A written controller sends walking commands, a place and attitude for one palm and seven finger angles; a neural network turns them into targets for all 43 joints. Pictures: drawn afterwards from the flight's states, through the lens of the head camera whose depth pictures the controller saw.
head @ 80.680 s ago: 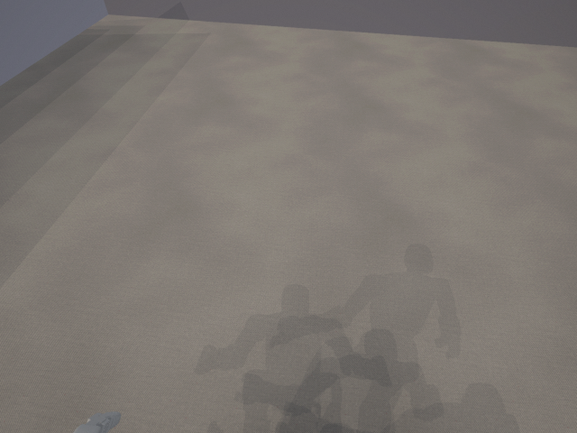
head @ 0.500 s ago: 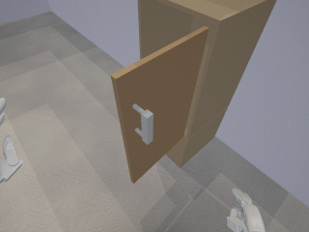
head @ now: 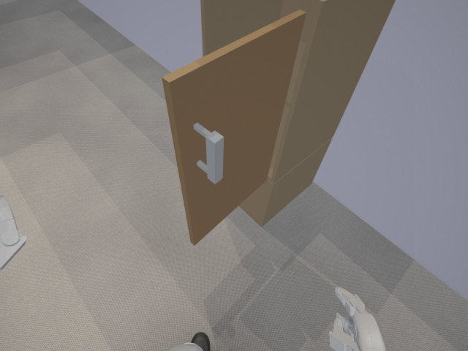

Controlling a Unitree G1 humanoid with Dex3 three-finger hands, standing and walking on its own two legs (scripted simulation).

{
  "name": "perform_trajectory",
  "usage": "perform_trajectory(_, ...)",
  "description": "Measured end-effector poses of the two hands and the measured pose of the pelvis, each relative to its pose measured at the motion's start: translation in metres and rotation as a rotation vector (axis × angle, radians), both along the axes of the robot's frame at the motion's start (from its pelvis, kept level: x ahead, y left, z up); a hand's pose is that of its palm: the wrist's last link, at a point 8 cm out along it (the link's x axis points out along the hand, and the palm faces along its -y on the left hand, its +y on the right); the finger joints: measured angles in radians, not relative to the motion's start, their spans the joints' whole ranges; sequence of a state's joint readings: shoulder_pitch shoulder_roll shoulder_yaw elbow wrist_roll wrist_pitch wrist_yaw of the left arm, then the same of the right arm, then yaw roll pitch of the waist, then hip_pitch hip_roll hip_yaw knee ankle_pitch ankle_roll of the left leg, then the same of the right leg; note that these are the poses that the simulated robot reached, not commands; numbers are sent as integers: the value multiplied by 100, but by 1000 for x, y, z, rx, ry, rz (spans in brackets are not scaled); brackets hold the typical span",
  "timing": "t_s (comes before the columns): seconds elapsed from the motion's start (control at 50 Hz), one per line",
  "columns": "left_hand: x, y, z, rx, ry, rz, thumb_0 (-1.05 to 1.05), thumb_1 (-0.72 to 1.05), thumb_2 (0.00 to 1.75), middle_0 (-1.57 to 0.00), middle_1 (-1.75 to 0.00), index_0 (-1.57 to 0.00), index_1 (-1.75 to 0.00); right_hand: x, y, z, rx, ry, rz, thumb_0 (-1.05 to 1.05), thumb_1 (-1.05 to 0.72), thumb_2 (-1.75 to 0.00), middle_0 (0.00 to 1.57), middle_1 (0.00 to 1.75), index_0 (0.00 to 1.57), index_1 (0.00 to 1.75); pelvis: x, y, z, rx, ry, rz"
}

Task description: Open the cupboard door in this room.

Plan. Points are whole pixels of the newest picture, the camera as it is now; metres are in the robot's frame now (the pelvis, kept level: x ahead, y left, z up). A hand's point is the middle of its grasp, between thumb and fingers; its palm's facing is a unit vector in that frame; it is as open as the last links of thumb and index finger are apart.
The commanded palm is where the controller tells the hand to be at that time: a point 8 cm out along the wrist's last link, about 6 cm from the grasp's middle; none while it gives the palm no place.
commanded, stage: step back with the hand held close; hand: left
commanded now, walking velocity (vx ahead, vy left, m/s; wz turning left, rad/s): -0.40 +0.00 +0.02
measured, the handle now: (207, 153) +0.46 +0.10 +0.05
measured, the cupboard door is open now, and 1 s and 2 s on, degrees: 94 94 94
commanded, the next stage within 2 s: stop stepping back and stand still in 0.16 s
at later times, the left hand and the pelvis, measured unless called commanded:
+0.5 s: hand out of the picture +0.06 +0.23 +0.16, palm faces +0.38 -0.77 -0.52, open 7.4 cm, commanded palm +0.02 +0.27 +0.18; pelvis -0.13 -0.03 +0.00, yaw +0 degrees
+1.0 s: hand out of the picture +0.01 +0.24 +0.17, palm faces +0.46 -0.72 -0.52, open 7.4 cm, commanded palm -0.05 +0.27 +0.18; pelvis -0.18 -0.03 -0.01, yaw +3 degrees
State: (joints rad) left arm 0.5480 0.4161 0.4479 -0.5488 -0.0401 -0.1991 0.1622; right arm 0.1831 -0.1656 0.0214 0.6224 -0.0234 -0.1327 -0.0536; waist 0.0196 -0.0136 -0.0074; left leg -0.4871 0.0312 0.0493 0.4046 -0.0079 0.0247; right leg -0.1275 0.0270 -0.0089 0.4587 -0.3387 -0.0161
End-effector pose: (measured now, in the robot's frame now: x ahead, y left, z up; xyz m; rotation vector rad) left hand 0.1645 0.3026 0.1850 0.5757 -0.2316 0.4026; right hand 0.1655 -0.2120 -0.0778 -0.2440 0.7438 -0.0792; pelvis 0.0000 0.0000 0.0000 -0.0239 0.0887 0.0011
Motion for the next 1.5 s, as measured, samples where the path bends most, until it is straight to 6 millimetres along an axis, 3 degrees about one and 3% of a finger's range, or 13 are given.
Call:
perform_trajectory(0.12, -8, -32, -4, 17, 49, -151, 2, 89, 90, -22, -30, -21, -30, -16, -21, 0, -15, -1, -40, 2, -90, -90, 21, 30, 21, 30, -28, -11, -1, -9, -33, -23)
perform_trajectory(0.2, -20, -25, 3, 55, 30, -167, 1, 88, 90, -22, -30, -22, -30, -27, -34, 15, -69, -32, -81, 2, -90, -90, 21, 30, 21, 30, -33, -11, -1, -5, -41, -21)
perform_trajectory(0.28, -37, -19, 7, 39, 21, -145, 1, 89, 90, -22, -30, -22, -30, -42, -41, 31, -89, -83, -62, 2, -90, -90, 20, 30, 21, 30, -58, -12, 5, -3, -69, -28)
perform_trajectory(0.38, -82, -27, 3, 14, 59, -102, 1, 89, 90, -22, -30, -21, -30, -75, -47, 36, -61, -144, -63, 1, -90, -90, 20, 30, 21, 30, -89, -19, 5, -10, -101, -21)
perform_trajectory(0.54, -156, -33, -2, -19, 23, 4, 2, 89, 90, -22, -30, -21, -30, -145, -57, 13, -68, -1, -50, 1, -90, -90, 20, 30, 21, 30, -132, -33, 4, 49, -90, -2)
perform_trajectory(0.64, -164, -25, -3, -75, -63, 44, 1, 89, 90, -22, -30, -21, -30, -184, -59, 13, -105, 33, -67, 2, -90, -90, 21, 30, 21, 30, -146, -29, 8, 45, -59, 17)
perform_trajectory(0.72, -167, -22, -5, -51, -83, 12, 2, 89, 90, -21, -30, -21, -30, -203, -56, 6, -116, 5, -86, 2, -90, -90, 21, 30, 21, 30, -162, -20, -2, 32, -74, 44)
perform_trajectory(0.82, -177, -25, 10, 49, -42, -12, 2, 89, 90, -21, -30, -21, -30, -221, -44, 2, -25, 3, -103, 2, -90, -90, 20, 30, 21, 30, -165, -26, 3, 28, -105, 43)
perform_trajectory(0.98, -195, -35, 7, 86, -27, 17, 1, 89, 90, -22, -30, -21, -30, -213, -51, -30, 18, 57, -55, 2, -90, -90, 21, 30, 21, 30, -176, -35, -11, 25, -132, 46)
perform_trajectory(1.14, -207, -31, -11, -42, -10, 50, 1, 89, 90, -22, -30, -21, -30, -199, -58, 3, -67, -18, -30, 2, -90, -90, 21, 30, 21, 30, -180, -33, -1, 28, -113, 55)
perform_trajectory(1.24, -208, -29, 1, -12, -50, 42, 2, 89, 90, -22, -30, -21, -30, -189, -52, 16, -80, -60, -5, 2, -90, -90, 20, 30, 21, 30, -181, -31, 3, 29, -117, 75)
perform_trajectory(1.34, -207, -21, 11, 58, -47, 89, 1, 89, 90, -22, -30, -21, -30, -174, -41, 9, -15, -64, 20, 1, -90, -90, 20, 30, 21, 30, -173, -36, 1, 34, -98, 86)
perform_trajectory(1.5, -196, -27, -19, -54, 103, 82, 1, 89, 90, -21, -30, -21, -30, -164, -35, 4, 16, -41, 20, 2, -90, -90, 21, 30, 21, 30, -172, -32, 6, 25, -97, 76)
